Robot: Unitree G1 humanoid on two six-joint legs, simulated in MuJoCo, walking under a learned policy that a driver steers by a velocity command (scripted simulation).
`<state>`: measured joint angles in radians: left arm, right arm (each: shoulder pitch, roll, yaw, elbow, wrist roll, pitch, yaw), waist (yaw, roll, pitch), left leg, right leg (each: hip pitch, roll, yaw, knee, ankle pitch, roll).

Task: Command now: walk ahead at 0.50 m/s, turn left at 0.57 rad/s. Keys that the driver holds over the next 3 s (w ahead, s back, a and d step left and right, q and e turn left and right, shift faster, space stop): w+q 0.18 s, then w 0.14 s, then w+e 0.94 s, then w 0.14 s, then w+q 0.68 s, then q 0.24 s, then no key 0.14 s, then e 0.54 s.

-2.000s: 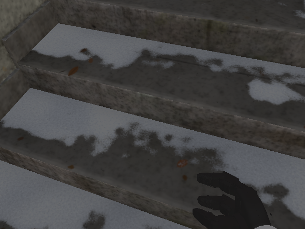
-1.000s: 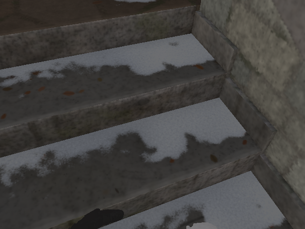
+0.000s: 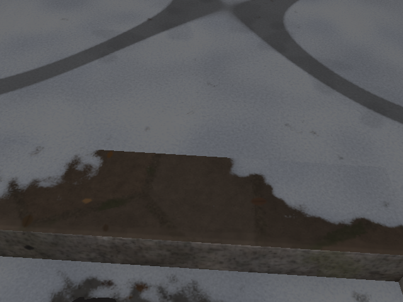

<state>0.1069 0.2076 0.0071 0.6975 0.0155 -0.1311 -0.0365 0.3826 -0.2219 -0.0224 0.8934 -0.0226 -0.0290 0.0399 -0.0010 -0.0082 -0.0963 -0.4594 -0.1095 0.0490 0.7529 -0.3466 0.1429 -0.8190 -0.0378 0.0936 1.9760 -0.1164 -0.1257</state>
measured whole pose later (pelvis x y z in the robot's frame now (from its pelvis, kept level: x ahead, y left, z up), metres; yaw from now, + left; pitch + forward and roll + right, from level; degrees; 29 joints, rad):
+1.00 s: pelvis +0.61 +0.08 +0.25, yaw -6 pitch +3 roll +1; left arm 0.41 0.18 0.03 0.89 -0.01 -0.04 -0.03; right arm 0.09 -0.17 -0.01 0.73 -0.02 -0.09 -0.01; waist -0.02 -0.01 -0.08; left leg -0.65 0.13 0.17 1.08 -0.47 0.00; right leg -0.58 0.08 0.13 1.66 -0.14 -0.12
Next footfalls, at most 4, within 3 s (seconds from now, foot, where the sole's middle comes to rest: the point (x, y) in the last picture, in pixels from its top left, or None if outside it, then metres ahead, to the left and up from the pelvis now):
0.34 right None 0.45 -0.08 -0.60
0.86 left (138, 208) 0.71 0.20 -0.45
1.40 right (240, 155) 0.94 -0.11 -0.45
1.96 left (206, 84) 1.34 0.00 -0.45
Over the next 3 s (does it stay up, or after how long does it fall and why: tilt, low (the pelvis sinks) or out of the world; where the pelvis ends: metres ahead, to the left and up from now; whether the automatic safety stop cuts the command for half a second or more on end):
stays up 1.44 -0.08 0.33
